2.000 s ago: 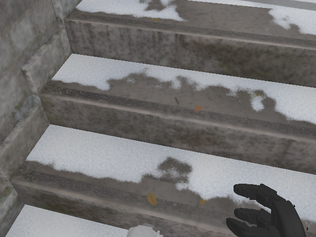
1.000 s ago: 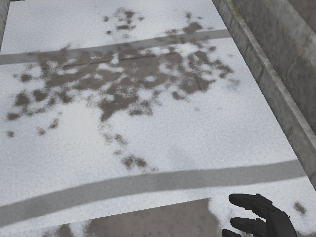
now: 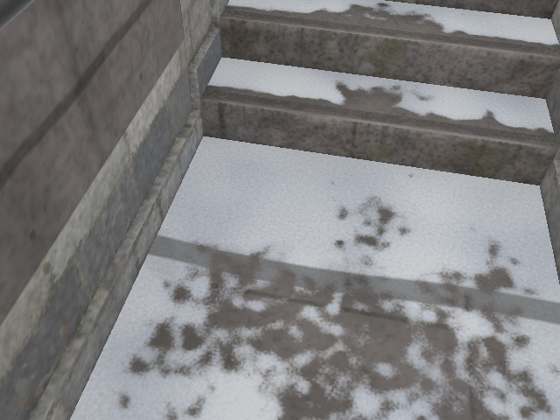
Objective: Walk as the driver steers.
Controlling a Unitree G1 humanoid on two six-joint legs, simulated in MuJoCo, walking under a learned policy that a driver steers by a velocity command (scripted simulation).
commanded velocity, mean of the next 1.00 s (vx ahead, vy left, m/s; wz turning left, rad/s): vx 0.00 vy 0.00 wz -0.28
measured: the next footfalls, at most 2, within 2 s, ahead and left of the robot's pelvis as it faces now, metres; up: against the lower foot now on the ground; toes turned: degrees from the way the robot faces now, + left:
right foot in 0.08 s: +0.04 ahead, -0.11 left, +0.00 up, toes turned -5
left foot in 0.44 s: +0.10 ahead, +0.07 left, +0.00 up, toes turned -22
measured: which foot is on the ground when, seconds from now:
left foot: down 0.00-0.08, up 0.10-0.42, down 0.44-1.00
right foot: up 0.00-0.06, down 0.08-0.44, up 0.46-0.76, down 0.78-1.00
